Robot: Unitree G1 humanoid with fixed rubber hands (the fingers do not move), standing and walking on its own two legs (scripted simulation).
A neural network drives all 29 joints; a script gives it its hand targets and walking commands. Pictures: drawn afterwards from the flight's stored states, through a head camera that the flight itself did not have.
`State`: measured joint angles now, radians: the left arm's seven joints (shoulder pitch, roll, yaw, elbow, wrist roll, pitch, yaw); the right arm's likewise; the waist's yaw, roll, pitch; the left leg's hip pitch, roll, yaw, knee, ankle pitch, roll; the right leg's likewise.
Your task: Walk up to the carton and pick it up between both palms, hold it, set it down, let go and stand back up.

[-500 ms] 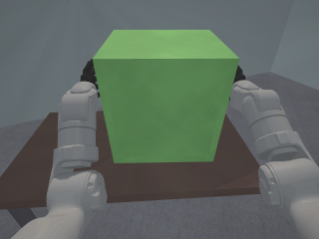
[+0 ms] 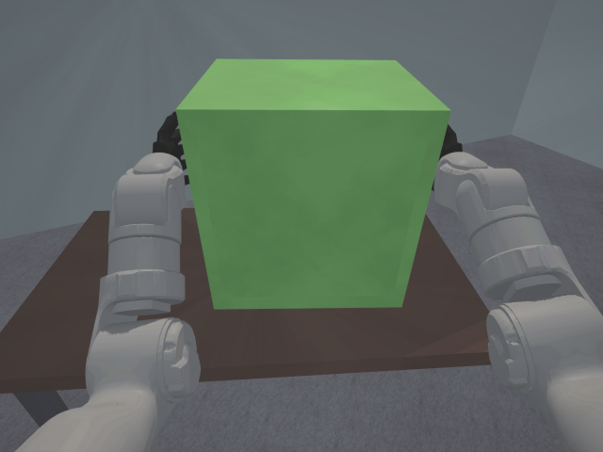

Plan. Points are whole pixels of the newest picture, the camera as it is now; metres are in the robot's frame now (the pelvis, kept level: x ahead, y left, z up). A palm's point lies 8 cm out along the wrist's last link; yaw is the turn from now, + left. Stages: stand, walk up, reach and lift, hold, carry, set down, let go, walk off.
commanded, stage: hold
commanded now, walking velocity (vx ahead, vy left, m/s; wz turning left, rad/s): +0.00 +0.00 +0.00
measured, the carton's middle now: (307, 180) +0.41 +0.00 +0.24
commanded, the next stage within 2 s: set down in 2.00 s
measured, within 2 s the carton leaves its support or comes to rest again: neither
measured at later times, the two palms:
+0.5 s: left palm (168, 162) +0.37 +0.18 +0.29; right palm (444, 165) +0.37 -0.17 +0.28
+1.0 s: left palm (170, 171) +0.37 +0.18 +0.27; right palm (441, 170) +0.37 -0.17 +0.27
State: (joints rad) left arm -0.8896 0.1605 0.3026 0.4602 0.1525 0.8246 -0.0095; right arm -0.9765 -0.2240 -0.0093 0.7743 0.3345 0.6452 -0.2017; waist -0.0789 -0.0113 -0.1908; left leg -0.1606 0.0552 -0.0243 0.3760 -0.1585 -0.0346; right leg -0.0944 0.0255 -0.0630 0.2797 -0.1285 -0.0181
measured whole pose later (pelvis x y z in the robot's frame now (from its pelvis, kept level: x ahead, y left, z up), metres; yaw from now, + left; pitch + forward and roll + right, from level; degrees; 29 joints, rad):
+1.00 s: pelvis +0.01 +0.00 +0.00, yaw +0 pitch -4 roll -2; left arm -0.83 0.12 0.32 0.35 0.18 0.85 -0.01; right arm -0.94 -0.23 0.00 0.73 0.37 0.64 -0.21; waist -0.09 -0.01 -0.18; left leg -0.14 0.05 -0.03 0.38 -0.18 -0.03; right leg -0.06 0.02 -0.06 0.27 -0.14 -0.01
